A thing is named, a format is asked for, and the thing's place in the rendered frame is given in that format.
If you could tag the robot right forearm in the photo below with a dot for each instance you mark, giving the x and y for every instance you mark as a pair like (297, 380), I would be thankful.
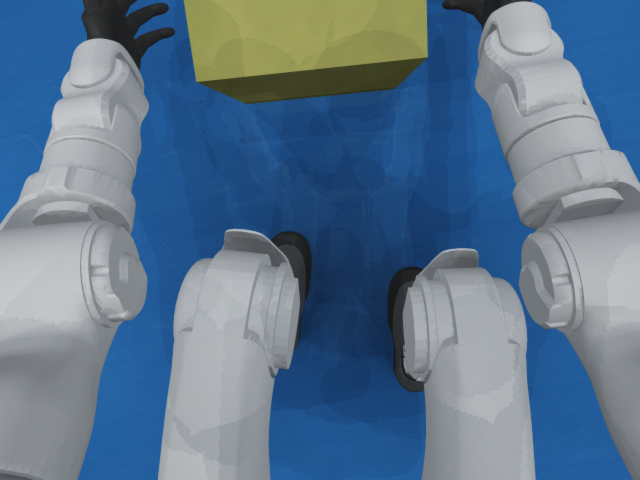
(549, 133)

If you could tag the carton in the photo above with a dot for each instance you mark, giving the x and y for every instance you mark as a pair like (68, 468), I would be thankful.
(259, 51)

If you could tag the left robot hand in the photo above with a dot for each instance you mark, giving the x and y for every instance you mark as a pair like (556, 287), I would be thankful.
(106, 19)

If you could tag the right robot upper arm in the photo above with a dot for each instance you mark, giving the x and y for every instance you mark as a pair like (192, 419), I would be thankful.
(582, 277)

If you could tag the left robot upper arm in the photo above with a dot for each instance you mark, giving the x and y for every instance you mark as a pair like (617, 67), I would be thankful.
(64, 290)

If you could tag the robot left forearm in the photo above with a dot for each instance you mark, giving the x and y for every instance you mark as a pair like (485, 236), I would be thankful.
(90, 158)

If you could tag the right robot hand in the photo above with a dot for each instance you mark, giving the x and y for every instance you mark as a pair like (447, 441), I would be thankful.
(479, 9)

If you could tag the robot right thigh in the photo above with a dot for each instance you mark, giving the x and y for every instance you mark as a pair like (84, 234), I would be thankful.
(478, 420)

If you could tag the left robot shin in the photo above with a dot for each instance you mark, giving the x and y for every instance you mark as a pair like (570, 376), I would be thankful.
(236, 240)

